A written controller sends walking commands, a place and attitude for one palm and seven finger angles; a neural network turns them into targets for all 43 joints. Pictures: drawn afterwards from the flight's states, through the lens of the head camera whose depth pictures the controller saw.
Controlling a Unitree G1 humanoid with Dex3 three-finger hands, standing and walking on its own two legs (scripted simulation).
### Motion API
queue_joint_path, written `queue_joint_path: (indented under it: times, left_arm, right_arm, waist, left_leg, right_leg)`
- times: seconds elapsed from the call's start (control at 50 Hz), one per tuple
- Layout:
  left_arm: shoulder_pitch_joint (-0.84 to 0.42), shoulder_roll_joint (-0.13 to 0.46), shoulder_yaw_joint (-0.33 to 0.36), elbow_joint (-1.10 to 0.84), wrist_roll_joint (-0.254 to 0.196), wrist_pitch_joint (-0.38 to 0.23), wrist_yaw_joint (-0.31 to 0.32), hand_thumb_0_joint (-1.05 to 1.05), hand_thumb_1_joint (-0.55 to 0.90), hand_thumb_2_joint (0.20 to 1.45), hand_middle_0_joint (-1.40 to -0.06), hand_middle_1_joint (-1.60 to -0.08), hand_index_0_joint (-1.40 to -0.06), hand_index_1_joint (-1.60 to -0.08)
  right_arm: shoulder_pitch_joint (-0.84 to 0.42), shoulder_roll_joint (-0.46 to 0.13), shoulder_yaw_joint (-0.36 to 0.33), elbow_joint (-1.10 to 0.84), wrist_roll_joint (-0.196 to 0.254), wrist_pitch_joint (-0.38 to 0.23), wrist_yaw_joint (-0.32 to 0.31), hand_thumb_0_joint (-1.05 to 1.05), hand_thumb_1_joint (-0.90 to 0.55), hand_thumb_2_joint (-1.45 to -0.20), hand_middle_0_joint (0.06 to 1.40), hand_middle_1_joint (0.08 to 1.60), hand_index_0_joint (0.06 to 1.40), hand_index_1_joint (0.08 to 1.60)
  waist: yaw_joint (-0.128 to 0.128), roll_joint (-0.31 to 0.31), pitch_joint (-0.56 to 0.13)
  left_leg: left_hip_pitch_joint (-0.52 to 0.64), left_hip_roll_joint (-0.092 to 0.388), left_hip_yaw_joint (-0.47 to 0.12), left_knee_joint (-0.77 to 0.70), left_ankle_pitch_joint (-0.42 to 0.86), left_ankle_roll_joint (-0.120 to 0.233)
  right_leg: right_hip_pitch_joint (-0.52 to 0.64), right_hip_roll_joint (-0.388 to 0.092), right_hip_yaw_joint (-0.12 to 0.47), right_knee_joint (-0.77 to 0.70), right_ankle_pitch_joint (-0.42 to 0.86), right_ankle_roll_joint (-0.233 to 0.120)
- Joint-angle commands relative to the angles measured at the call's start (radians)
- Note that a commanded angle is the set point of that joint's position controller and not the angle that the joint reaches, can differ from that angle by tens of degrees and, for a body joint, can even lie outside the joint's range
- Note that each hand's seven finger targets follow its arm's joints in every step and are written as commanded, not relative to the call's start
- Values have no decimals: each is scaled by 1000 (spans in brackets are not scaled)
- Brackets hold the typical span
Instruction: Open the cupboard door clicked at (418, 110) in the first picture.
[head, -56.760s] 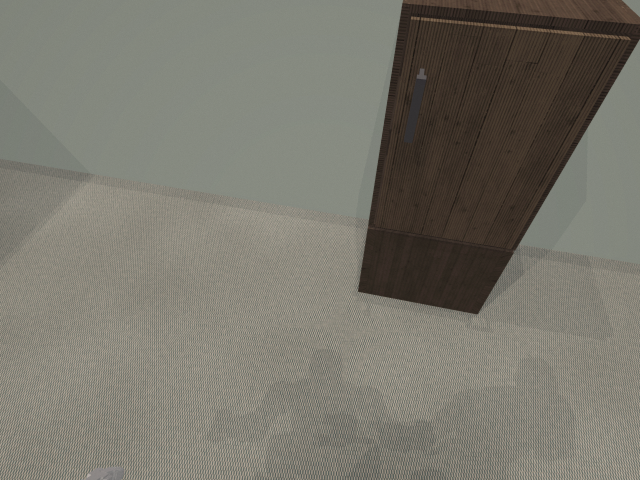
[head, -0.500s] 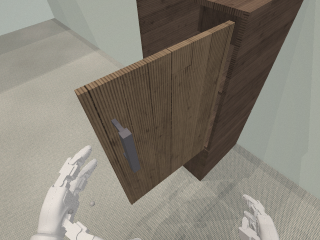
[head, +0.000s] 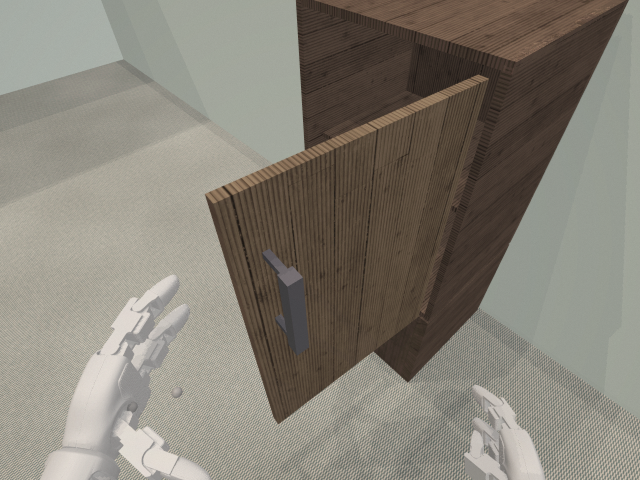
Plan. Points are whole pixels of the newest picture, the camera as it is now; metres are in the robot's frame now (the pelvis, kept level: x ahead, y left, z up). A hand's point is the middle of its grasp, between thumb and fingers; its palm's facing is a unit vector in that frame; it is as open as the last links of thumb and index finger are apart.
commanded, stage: draw the hand back to the body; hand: left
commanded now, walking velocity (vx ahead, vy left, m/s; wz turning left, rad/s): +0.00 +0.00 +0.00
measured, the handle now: (285, 304) +0.31 +0.08 +0.08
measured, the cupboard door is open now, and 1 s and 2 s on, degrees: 85 85 85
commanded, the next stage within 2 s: step back with the hand held close in 1.14 s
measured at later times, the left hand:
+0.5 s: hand (93, 340) +0.21 +0.24 +0.16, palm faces +0.31 -0.87 -0.38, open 12.2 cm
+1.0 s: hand (67, 312) +0.22 +0.25 +0.19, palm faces +0.41 -0.83 -0.39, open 7.6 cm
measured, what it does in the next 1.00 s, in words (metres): stands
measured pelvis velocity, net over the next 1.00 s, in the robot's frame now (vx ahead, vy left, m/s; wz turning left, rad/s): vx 0.02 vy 0.00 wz -0.04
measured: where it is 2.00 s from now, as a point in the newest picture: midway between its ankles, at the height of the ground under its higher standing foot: outside the picture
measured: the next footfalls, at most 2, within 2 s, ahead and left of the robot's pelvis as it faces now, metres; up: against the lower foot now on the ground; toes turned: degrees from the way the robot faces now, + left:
none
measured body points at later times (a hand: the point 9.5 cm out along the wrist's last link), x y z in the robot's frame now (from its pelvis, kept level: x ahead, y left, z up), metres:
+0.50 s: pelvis +0.02 +0.01 +0.04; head +0.00 +0.00 +0.48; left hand +0.18 +0.28 +0.18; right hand +0.20 -0.21 -0.05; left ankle +0.01 +0.10 -0.70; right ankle +0.00 -0.11 -0.70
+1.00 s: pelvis +0.02 +0.00 +0.04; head +0.00 -0.02 +0.49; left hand +0.19 +0.29 +0.21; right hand +0.20 -0.23 -0.05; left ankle +0.01 +0.10 -0.70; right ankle +0.00 -0.11 -0.70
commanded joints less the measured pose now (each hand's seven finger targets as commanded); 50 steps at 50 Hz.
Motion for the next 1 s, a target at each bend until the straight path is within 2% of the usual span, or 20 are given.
queue_joint_path:
  times: [0.0, 0.04, 0.06, 0.08, 0.1, 0.14, 0.2, 0.26, 0.28, 0.38, 0.42, 0.46, 0.54, 0.62, 0.7, 0.74, 0.8, 0.86, 0.92, 0.98]
  left_arm:
    - [-59, 114, 122, -246, -17, -35, -1, 0, -395, 345, -154, -300, -154, -300]
    - [-62, 109, 126, -240, -25, -15, -8, 0, -325, 375, -156, -300, -156, -300]
    - [-93, 271, 172, -313, 124, -9, 129, 0, -290, 390, -158, -300, -158, -300]
    - [-43, 187, 137, -281, 138, 13, 188, 0, -255, 405, -159, -300, -159, -300]
    - [-25, 148, 103, -258, 161, 26, 221, 0, -220, 420, -160, -300, -160, -300]
    - [-44, 159, 104, -262, 186, 33, 260, 0, -150, 450, -162, -300, -162, -300]
    - [-71, 177, 119, -275, 209, 27, 291, 0, -45, 495, -166, -300, -166, -300]
    - [-86, 196, 144, -256, 218, 22, 308, 0, 60, 540, -170, -300, -170, -300]
    - [-86, 201, 153, -269, 221, 19, 311, 0, 95, 555, -171, -300, -171, -300]
    - [-78, 213, 197, -247, 220, 18, 314, 0, 270, 630, -178, -300, -178, -300]
    - [-97, 236, 223, -245, 221, 17, 316, 0, 340, 660, -180, -300, -180, -300]
    - [-91, 232, 235, -249, 219, 16, 315, 0, 410, 690, -182, -300, -182, -300]
    - [-102, 246, 270, -242, 215, 17, 314, 0, 550, 750, -187, -300, -187, -300]
    - [-154, 277, 317, -221, 209, 16, 316, 0, 690, 810, -192, -300, -192, -300]
    - [-192, 298, 357, -224, 200, 9, 318, 0, 830, 870, -198, -300, -198, -300]
    - [-209, 304, 369, -216, 197, 9, 316, 0, 900, 900, -200, -300, -200, -300]
    - [-181, 264, 331, -188, 195, 13, 308, 0, 900, 900, -200, -300, -200, -300]
    - [-188, 271, 331, -186, 193, 12, 305, 0, 900, 900, -200, -300, -200, -300]
    - [-198, 308, 359, -211, 196, 4, 311, 0, 900, 900, -200, -300, -200, -300]
    - [-198, 304, 358, -216, 194, 0, 312, 0, 900, 900, -200, -300, -200, -300]
  right_arm:
    - [-112, -104, -46, -166, 5, -73, -12, 0, -900, -900, 200, 300, 200, 300]
    - [-120, -106, -44, -158, 7, -75, -12, 0, -900, -900, 200, 300, 200, 300]
    - [-125, -99, -48, -155, -10, -59, -35, 0, -900, -900, 200, 300, 200, 300]
    - [-122, -82, -40, -146, -21, -54, -42, 0, -900, -900, 200, 300, 200, 300]
    - [-121, -79, -35, -132, -23, -44, -42, 0, -900, -900, 200, 300, 200, 300]
    - [-136, -88, -35, -118, -27, -33, -42, 0, -900, -900, 200, 300, 200, 300]
    - [-153, -93, -33, -102, -35, -27, -39, 0, -900, -900, 200, 300, 200, 300]
    - [-166, -97, -36, -83, -41, -24, -38, 0, -900, -900, 200, 300, 200, 300]
    - [-170, -100, -38, -80, -42, -24, -36, 0, -900, -900, 200, 300, 200, 300]
    - [-181, -101, -45, -57, -46, -9, -26, 0, -900, -900, 200, 300, 200, 300]
    - [-188, -106, -49, -49, -47, -4, -23, 0, -900, -900, 200, 300, 200, 300]
    - [-186, -104, -53, -45, -46, 2, -19, 0, -900, -900, 200, 300, 200, 300]
    - [-187, -108, -57, -39, -47, 17, -10, 0, -900, -900, 200, 300, 200, 300]
    - [-202, -109, -60, -32, -45, 30, -10, 0, -900, -900, 200, 300, 200, 300]
    - [-205, -104, -63, -23, -44, 37, -13, 0, -900, -900, 200, 300, 200, 300]
    - [-208, -104, -64, -17, -44, 39, -13, 0, -900, -900, 200, 300, 200, 300]
    - [-208, -108, -67, -18, -44, 44, -6, 0, -900, -900, 200, 300, 200, 300]
    - [-214, -110, -70, -20, -43, 50, -5, 0, -900, -900, 200, 300, 200, 300]
    - [-219, -110, -71, -16, -45, 44, -9, 0, -900, -900, 200, 300, 200, 300]
    - [-220, -102, -70, -14, -42, 40, -11, 0, -900, -900, 200, 300, 200, 300]
  waist:
    - [8, -18, -57]
    - [6, -25, -47]
    - [37, -27, -43]
    - [17, -21, 12]
    - [11, -21, 42]
    - [8, -48, 45]
    - [11, 14, 46]
    - [16, -17, 57]
    - [19, 8, 41]
    - [26, -14, 47]
    - [30, 2, 47]
    - [31, 23, 37]
    - [33, -5, 36]
    - [35, -1, 69]
    - [36, 13, 43]
    - [34, 23, 53]
    - [32, -15, 56]
    - [32, -16, 59]
    - [38, 0, 45]
    - [35, 11, 52]
  left_leg:
    - [76, -9, -74, -184, 191, -10]
    - [84, -10, -74, -193, 197, -9]
    - [101, 0, -52, -233, 180, -3]
    - [121, -4, -44, -247, 159, -5]
    - [140, 0, -44, -262, 166, -4]
    - [181, 6, -47, -292, 195, 0]
    - [240, 10, -50, -353, 218, -3]
    - [273, 15, -53, -404, 239, -3]
    - [291, 15, -49, -413, 270, -2]
    - [334, 21, -42, -451, 380, -9]
    - [346, 20, -42, -458, 404, -11]
    - [367, 24, -40, -466, 446, -15]
    - [384, 31, -46, -472, 522, -22]
    - [377, 27, -40, -485, 465, -19]
    - [400, 23, -29, -482, 453, -12]
    - [403, 23, -29, -483, 462, -14]
    - [410, 24, -26, -484, 471, -9]
    - [402, 22, -27, -490, 445, -7]
    - [402, 16, -23, -483, 432, -6]
    - [411, 14, -17, -482, 417, -5]
  right_leg:
    - [57, 39, 36, -152, 187, -1]
    - [68, 39, 36, -166, 196, 1]
    - [126, 17, 104, -243, 181, -9]
    - [112, 9, 102, -283, 151, -8]
    - [122, 7, 91, -298, 149, -5]
    - [156, 9, 85, -324, 166, -3]
    - [205, 10, 78, -352, 179, -4]
    - [253, 13, 73, -379, 196, -4]
    - [275, 12, 76, -383, 223, -6]
    - [339, 16, 74, -408, 309, -4]
    - [358, 15, 79, -420, 328, -7]
    - [367, 15, 81, -420, 350, -5]
    - [387, 21, 80, -426, 389, -3]
    - [387, 21, 84, -446, 370, -7]
    - [392, 18, 92, -454, 383, -6]
    - [392, 17, 95, -458, 392, -7]
    - [390, 19, 90, -463, 401, -2]
    - [394, 18, 93, -468, 387, -2]
    - [405, 16, 101, -471, 392, -6]
    - [388, 16, 105, -479, 384, -4]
